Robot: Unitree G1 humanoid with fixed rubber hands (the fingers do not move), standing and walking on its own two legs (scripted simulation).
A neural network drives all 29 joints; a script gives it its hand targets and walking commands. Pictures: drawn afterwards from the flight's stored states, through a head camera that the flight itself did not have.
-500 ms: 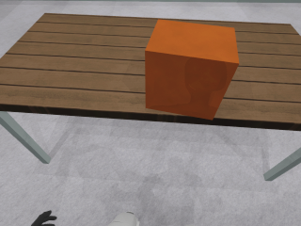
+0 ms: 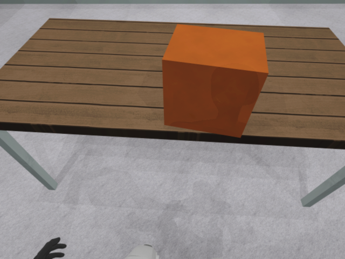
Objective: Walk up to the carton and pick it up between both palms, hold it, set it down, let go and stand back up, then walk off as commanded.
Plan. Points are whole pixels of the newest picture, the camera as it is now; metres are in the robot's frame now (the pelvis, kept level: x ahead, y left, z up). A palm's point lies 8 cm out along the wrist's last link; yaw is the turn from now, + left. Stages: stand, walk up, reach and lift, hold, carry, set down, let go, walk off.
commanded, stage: walk up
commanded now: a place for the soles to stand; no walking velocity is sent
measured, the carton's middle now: (209, 82) +0.60 -0.07 +0.05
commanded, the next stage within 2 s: none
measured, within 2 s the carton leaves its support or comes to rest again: neither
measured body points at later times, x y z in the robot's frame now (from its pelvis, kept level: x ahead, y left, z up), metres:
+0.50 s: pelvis +0.01 +0.00 +0.00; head +0.03 +0.00 +0.45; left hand +0.10 +0.32 -0.10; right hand +0.08 -0.32 -0.11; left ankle +0.07 +0.14 -0.70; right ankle +0.00 -0.12 -0.70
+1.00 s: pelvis +0.00 +0.00 +0.00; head +0.02 +0.00 +0.45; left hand +0.10 +0.32 -0.10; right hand +0.07 -0.32 -0.10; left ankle +0.06 +0.14 -0.70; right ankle +0.00 -0.12 -0.70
